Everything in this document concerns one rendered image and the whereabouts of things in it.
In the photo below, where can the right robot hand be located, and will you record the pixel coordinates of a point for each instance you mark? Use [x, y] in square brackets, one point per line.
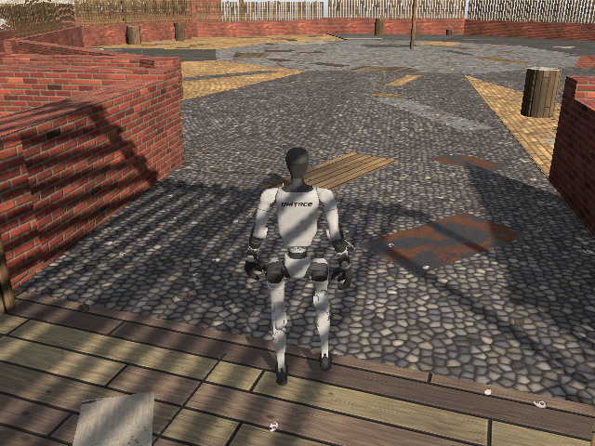
[346, 274]

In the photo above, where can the left robot hand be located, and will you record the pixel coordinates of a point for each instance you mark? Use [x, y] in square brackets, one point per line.
[253, 265]

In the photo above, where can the left robot upper arm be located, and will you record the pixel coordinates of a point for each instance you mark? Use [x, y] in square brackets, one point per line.
[267, 197]

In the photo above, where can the right robot upper arm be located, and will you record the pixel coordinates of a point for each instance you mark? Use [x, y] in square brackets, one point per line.
[330, 212]

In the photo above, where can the robot left forearm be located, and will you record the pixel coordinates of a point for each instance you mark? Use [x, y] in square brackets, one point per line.
[253, 247]

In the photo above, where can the robot right foot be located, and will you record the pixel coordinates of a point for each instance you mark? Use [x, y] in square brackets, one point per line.
[325, 363]

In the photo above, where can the robot left thigh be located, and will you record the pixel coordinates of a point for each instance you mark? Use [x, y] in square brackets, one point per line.
[275, 281]

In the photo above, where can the robot right forearm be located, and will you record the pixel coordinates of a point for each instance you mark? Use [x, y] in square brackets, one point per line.
[341, 251]

